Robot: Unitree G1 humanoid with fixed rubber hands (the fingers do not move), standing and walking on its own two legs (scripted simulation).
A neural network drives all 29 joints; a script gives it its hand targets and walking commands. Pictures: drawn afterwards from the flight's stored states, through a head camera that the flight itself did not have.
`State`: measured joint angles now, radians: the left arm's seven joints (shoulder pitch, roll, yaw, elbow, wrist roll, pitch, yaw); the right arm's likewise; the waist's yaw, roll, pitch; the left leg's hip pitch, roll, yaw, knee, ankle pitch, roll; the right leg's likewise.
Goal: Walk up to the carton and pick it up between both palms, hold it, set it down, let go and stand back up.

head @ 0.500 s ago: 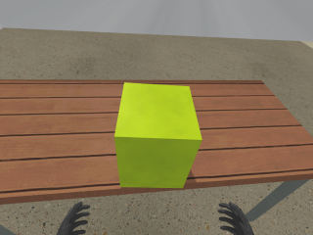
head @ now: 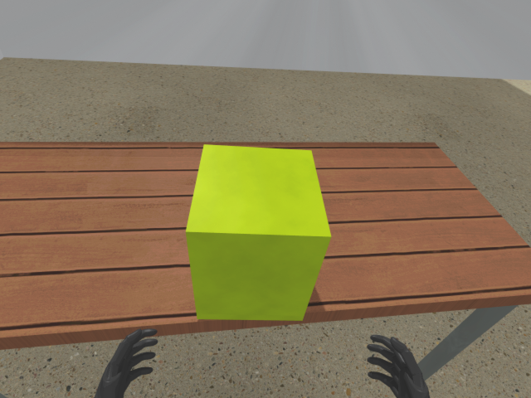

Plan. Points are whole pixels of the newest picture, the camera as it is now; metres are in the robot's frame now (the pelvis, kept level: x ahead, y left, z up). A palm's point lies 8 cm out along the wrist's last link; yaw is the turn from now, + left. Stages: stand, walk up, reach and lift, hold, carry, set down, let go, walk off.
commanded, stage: reach and lift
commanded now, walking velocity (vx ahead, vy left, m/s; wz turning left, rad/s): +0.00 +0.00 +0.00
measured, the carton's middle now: (254, 234) +0.41 +0.03 +0.02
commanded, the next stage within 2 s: none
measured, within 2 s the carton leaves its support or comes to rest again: neither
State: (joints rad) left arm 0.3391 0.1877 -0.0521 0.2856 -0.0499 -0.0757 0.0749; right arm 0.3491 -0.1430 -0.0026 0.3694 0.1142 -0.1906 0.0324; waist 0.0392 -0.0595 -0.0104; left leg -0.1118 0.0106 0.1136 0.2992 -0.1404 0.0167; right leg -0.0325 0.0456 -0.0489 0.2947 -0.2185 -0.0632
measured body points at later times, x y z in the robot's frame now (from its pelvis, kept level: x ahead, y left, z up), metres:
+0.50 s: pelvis +0.01 +0.00 +0.00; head +0.00 +0.01 +0.45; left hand +0.22 +0.20 +0.00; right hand +0.22 -0.20 +0.00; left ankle +0.02 +0.11 -0.75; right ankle -0.03 -0.07 -0.75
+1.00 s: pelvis +0.00 +0.00 +0.00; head -0.01 +0.01 +0.45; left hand +0.29 +0.20 +0.08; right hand +0.28 -0.20 +0.07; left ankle +0.02 +0.11 -0.75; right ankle -0.03 -0.07 -0.75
